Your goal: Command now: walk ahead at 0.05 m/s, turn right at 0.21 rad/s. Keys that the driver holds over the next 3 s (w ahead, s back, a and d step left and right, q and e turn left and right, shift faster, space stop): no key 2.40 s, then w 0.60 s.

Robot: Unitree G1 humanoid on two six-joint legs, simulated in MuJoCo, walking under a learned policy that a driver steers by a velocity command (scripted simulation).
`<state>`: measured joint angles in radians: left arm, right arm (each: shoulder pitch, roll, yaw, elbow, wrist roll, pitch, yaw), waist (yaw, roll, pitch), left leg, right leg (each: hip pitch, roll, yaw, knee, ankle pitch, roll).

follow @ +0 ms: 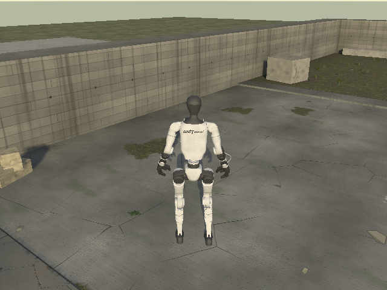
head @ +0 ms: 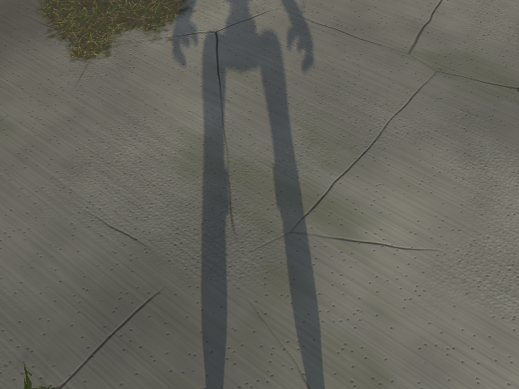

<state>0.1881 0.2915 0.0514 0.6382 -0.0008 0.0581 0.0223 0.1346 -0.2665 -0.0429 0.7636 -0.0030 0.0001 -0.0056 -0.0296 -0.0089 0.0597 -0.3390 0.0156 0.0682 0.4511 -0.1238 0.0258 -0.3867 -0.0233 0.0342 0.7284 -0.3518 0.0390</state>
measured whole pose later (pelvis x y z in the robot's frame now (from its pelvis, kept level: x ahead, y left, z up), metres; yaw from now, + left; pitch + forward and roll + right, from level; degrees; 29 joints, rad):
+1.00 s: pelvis +0.04 -0.02 +0.00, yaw +0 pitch -2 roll +0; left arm 0.25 0.22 0.03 0.93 0.01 0.00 0.03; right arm 0.15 -0.24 -0.03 1.10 0.00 0.02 -0.04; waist -0.02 0.00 0.03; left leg -0.21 0.03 0.00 0.47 -0.23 -0.03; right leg -0.15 0.02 0.01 0.47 -0.29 -0.02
